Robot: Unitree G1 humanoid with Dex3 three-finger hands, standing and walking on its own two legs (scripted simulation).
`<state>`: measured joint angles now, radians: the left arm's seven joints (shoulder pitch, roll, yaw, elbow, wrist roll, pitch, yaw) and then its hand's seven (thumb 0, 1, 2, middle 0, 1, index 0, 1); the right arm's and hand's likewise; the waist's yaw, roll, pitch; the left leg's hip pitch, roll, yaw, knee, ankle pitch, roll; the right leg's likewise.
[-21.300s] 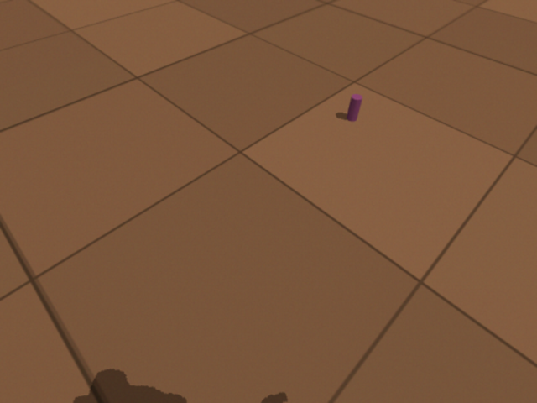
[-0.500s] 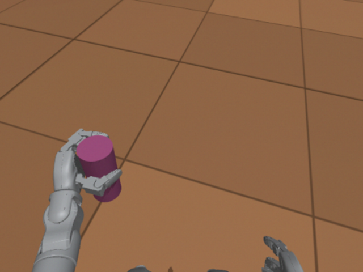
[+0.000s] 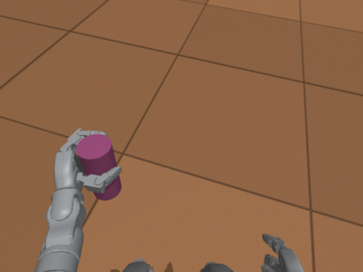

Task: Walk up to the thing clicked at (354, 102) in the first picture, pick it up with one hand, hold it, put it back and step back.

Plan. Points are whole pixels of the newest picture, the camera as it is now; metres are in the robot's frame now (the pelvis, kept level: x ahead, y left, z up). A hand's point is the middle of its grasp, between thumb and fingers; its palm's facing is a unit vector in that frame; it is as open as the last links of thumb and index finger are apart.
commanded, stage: crouch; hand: left
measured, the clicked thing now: (101, 169) +0.34 +0.17 +0.02
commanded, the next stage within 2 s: lower in 1.58 s
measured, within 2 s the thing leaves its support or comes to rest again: neither
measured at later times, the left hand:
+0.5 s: hand (112, 191) +0.37 +0.20 -0.20, palm faces +0.18 -0.98 -0.01, open 10.1 cm
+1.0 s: hand (119, 209) +0.38 +0.21 -0.39, palm faces +0.19 -0.98 -0.02, open 10.0 cm
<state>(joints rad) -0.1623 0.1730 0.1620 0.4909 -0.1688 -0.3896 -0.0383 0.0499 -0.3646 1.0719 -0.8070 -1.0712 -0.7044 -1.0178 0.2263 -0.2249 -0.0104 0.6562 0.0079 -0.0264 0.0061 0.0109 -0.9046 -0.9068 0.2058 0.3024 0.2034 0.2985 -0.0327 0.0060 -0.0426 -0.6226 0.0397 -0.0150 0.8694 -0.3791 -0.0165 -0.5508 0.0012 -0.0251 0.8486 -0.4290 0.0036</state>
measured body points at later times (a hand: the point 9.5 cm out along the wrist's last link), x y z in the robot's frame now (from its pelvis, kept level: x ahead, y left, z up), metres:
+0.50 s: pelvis -0.04 +0.00 -0.19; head +0.12 +0.02 +0.23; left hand +0.36 +0.25 -0.20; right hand +0.08 -0.26 -0.32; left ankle +0.03 +0.13 -0.70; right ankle +0.00 -0.12 -0.70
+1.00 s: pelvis -0.08 +0.00 -0.35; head +0.12 +0.03 +0.05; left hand +0.36 +0.26 -0.39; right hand +0.01 -0.27 -0.48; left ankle +0.03 +0.13 -0.70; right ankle +0.00 -0.12 -0.70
